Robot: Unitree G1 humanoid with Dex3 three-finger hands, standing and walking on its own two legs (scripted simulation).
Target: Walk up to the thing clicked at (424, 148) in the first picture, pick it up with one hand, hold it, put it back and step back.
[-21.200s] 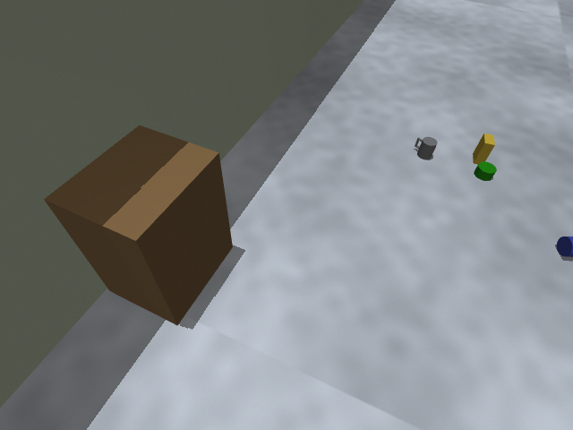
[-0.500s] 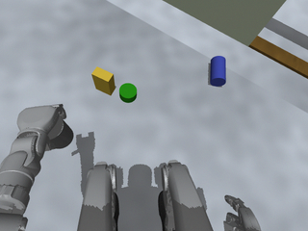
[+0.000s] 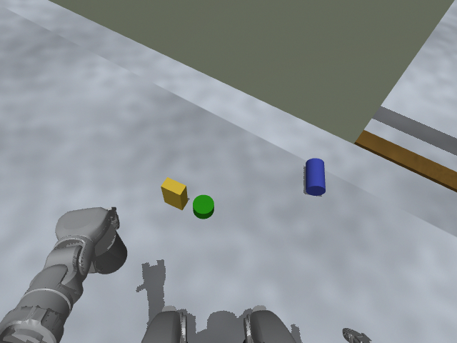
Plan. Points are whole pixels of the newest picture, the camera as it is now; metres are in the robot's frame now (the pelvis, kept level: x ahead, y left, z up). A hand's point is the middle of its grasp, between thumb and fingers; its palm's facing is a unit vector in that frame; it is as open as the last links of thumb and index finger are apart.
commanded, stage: lift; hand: left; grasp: from above
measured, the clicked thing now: (94, 252) +0.33 +0.25 -0.14
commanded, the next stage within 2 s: hold in 0.38 s
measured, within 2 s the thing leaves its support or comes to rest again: neither
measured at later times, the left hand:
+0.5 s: hand (87, 221) +0.34 +0.23 -0.02, palm faces -0.45 -0.08 -0.89, open 10.4 cm
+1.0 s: hand (83, 206) +0.35 +0.22 +0.02, palm faces -0.45 -0.06 -0.89, open 10.4 cm
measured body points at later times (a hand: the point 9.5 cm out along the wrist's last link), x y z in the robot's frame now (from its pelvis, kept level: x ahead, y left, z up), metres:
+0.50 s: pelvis +0.03 +0.00 +0.06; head +0.08 +0.00 +0.51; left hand +0.36 +0.23 +0.03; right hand +0.12 -0.27 -0.06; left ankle +0.05 +0.10 -0.64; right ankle +0.04 -0.14 -0.64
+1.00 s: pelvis +0.05 +0.00 +0.08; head +0.07 -0.01 +0.53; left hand +0.37 +0.22 +0.07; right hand +0.15 -0.27 -0.03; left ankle +0.05 +0.10 -0.64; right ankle +0.04 -0.14 -0.64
